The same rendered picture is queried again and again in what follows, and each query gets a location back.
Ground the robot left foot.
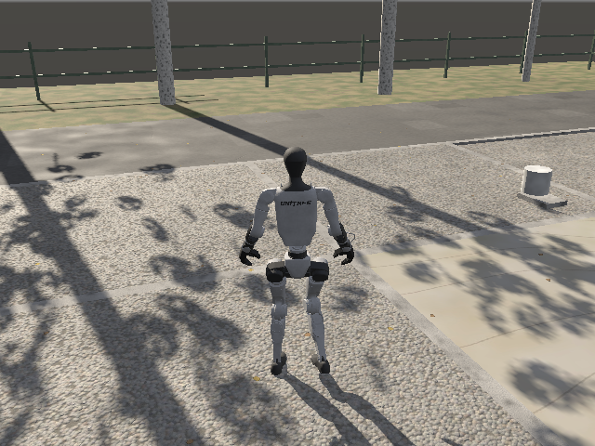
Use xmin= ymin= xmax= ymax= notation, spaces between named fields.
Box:
xmin=271 ymin=352 xmax=286 ymax=375

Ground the robot left forearm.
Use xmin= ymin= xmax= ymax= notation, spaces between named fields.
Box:
xmin=242 ymin=223 xmax=258 ymax=253

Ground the right robot hand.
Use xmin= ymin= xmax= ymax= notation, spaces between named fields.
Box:
xmin=333 ymin=246 xmax=354 ymax=265

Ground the robot right foot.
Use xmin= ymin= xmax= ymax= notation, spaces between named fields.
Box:
xmin=311 ymin=354 xmax=330 ymax=374

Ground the left robot hand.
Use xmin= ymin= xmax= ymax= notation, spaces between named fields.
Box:
xmin=239 ymin=247 xmax=260 ymax=266

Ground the robot left upper arm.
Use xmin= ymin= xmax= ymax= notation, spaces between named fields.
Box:
xmin=249 ymin=188 xmax=277 ymax=238

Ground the robot foot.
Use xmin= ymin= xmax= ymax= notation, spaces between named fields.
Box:
xmin=311 ymin=354 xmax=330 ymax=374
xmin=271 ymin=352 xmax=286 ymax=375

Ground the robot right upper arm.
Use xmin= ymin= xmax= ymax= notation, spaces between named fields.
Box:
xmin=315 ymin=187 xmax=342 ymax=237

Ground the robot right forearm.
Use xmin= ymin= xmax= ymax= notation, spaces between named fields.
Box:
xmin=334 ymin=222 xmax=351 ymax=252

